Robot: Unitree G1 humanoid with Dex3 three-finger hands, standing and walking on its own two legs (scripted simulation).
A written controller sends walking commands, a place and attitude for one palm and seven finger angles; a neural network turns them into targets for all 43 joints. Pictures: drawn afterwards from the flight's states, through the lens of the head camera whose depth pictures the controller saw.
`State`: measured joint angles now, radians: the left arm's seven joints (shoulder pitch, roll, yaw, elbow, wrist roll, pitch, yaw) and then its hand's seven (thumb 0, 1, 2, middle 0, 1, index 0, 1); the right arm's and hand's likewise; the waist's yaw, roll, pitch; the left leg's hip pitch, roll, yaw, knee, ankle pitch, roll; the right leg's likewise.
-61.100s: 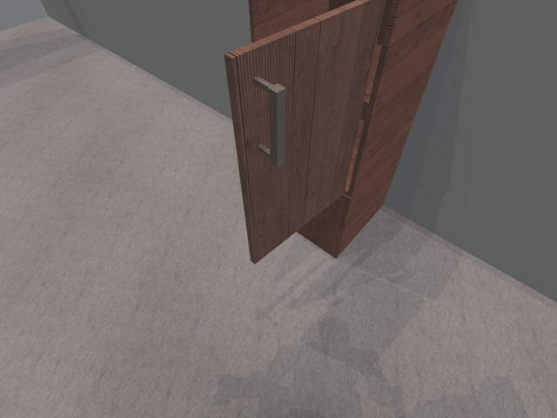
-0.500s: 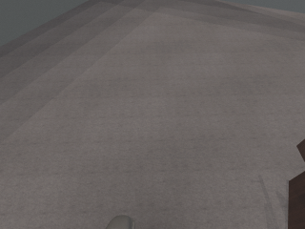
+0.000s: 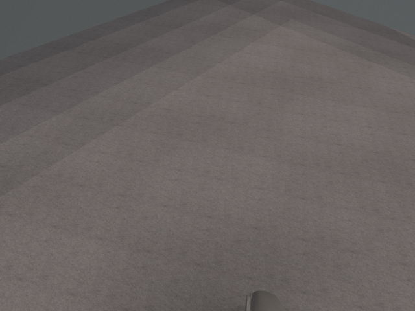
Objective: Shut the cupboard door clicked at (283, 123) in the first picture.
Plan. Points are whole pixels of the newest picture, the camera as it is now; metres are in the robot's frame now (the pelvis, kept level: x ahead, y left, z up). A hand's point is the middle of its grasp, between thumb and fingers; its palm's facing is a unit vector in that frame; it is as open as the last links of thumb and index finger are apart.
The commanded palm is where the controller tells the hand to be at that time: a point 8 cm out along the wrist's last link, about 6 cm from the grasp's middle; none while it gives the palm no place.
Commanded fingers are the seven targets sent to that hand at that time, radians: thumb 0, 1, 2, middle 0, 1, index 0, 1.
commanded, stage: walk to a spot facing it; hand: left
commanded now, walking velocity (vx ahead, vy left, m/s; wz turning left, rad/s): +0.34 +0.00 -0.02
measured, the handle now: out of the picture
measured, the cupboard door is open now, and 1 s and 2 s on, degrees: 24 24 24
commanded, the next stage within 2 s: turn to face it in 0.10 s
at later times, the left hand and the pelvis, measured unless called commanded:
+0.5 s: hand (164, 251) +0.27 +0.12 -0.17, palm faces -0.07 -0.97 -0.22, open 7.2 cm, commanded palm none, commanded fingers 0.00 0.90 0.90 -0.20 -0.30 -0.20 -0.30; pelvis +0.20 -0.06 +0.00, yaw -6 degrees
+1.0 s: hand (157, 199) +0.41 +0.16 -0.16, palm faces -0.32 -0.92 -0.23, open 7.4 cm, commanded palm none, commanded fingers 0.00 0.90 0.90 -0.20 -0.30 -0.20 -0.30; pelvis +0.25 -0.01 +0.00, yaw -24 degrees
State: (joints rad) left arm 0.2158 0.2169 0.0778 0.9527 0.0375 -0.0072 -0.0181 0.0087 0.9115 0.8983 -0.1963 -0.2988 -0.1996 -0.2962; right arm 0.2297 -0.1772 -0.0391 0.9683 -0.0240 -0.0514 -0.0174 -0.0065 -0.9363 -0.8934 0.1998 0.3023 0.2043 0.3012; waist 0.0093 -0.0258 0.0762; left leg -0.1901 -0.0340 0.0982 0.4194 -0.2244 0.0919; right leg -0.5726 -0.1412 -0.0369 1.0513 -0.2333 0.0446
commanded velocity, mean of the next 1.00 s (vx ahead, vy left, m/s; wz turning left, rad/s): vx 0.04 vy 0.00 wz -0.50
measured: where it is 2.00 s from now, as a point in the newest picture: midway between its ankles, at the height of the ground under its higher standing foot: (207, 301)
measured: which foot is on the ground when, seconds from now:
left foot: down 0.00-0.30, up 0.32-0.70, down 0.72-1.00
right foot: up 0.00-0.26, down 0.28-0.72, up 0.74-1.00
